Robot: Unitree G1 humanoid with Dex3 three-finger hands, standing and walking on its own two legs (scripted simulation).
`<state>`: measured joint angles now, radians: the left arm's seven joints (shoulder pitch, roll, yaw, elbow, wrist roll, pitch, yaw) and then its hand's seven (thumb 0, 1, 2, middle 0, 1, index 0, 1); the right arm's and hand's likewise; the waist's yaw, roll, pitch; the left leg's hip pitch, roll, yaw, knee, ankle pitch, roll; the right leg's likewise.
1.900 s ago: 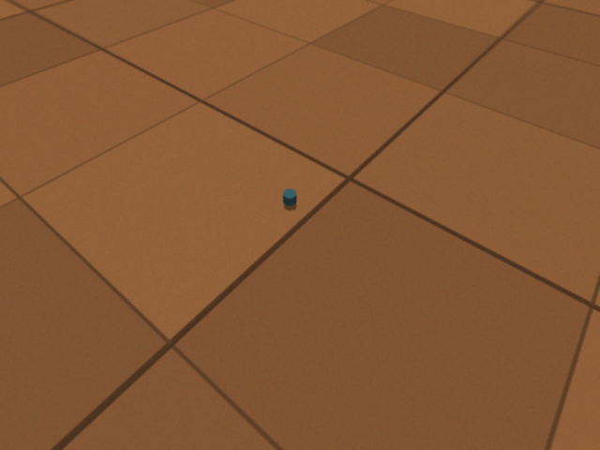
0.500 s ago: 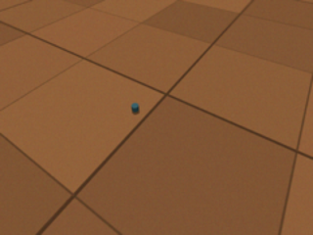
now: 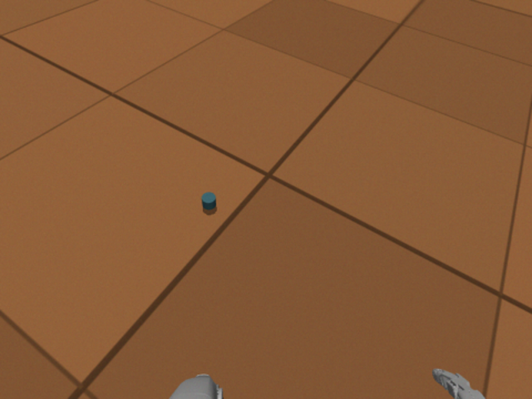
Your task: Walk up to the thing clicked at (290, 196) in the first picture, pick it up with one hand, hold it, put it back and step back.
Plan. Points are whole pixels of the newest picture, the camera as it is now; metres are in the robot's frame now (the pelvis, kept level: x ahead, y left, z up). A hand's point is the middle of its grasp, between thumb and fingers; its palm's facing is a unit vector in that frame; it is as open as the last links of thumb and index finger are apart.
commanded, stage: walk up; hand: left
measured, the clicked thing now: (208, 201) +0.98 +0.25 -0.72
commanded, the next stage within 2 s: none
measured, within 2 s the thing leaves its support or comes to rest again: neither
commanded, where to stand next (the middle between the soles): +0.60 +0.01 m, yaw +0 degrees
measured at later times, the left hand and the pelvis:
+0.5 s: hand (136, 294) +0.29 +0.23 -0.09, palm faces -0.01 -0.90 -0.44, open 7.4 cm; pelvis +0.21 -0.05 +0.01, yaw -2 degrees
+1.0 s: hand (140, 236) +0.43 +0.28 -0.14, palm faces -0.05 -0.94 -0.34, open 7.4 cm; pelvis +0.38 +0.01 +0.01, yaw +0 degrees
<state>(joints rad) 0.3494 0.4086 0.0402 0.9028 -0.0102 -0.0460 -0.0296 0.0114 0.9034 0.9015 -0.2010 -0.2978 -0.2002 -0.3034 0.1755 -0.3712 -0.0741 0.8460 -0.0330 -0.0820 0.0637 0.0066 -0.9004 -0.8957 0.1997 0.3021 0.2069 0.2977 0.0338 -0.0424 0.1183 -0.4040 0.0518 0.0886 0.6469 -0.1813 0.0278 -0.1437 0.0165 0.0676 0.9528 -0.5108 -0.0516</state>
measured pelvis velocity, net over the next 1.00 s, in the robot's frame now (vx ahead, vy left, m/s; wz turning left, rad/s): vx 0.38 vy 0.01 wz -0.01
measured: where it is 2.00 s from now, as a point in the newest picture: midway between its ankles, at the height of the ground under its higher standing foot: (258, 296)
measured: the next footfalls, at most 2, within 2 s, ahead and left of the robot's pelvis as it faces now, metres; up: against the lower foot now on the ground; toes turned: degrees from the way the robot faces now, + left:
right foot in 0.38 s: +0.29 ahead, -0.16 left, +0.00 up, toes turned -6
left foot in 0.84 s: +0.48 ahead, +0.10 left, +0.00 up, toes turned +4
